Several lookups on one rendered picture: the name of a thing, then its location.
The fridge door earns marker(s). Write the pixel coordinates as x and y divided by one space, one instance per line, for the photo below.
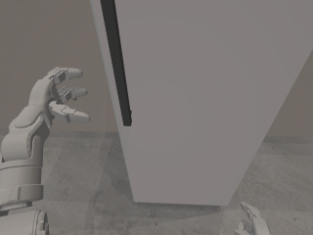
205 80

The handle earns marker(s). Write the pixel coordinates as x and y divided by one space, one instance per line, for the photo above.
112 31

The robot left forearm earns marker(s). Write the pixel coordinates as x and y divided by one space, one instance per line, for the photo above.
21 159

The left robot hand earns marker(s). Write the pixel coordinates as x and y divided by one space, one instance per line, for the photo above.
45 94

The robot left upper arm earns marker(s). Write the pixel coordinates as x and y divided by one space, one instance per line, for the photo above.
25 223

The right robot hand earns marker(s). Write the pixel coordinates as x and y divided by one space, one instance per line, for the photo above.
258 225

